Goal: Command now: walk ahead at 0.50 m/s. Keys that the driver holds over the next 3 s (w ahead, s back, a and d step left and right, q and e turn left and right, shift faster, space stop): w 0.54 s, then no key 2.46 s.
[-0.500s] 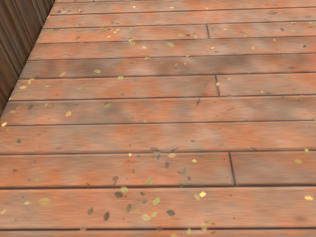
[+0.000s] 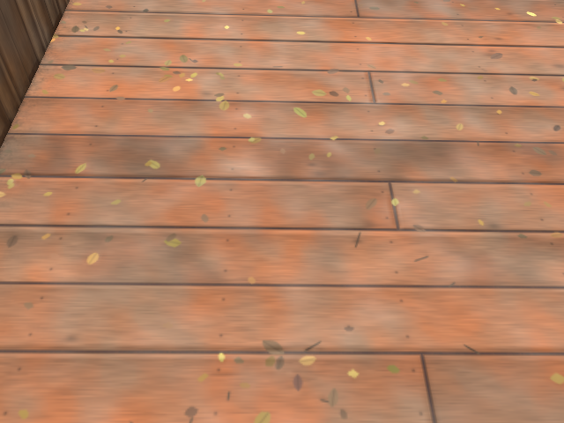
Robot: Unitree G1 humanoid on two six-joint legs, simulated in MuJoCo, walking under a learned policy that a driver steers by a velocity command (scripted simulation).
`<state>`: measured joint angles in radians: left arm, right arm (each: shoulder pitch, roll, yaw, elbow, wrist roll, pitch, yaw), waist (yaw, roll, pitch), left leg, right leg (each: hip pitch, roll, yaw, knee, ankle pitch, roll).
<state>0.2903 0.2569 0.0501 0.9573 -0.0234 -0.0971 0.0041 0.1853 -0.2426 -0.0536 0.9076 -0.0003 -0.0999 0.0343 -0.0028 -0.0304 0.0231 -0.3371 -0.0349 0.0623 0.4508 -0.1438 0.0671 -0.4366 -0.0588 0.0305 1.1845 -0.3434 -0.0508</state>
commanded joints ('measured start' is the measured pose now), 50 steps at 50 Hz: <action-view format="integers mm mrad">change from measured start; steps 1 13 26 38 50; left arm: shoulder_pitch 52 -326 -55 -22 -4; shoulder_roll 51 30 99 125 64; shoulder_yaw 23 13 34 22 7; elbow -47 -166 -104 -18 36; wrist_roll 5 7 21 33 18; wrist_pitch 10 6 -6 10 101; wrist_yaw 11 -16 -30 3 35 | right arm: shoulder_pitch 18 221 83 -67 -62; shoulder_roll -80 -148 -131 -45 -101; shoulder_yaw -13 -24 -17 -11 -8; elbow -25 63 11 -24 11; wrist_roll -8 13 39 1 -18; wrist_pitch -16 5 -26 38 60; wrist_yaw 2 -40 -34 -43 -49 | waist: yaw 24 -73 55 16 19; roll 116 85 -29 -47 168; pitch -57 53 -112 -66 -164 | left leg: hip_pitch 136 293 -389 -115 180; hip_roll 249 244 141 100 333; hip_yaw -278 -135 -130 -68 -398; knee -295 -324 824 187 -129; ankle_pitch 73 151 -216 202 172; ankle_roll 162 133 -3 -67 174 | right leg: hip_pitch -138 -258 455 263 56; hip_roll -93 -44 -239 -113 19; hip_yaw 36 -24 343 -38 11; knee -31 -584 -937 -950 -382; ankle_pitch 90 444 179 791 -222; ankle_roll -1 39 -193 -141 81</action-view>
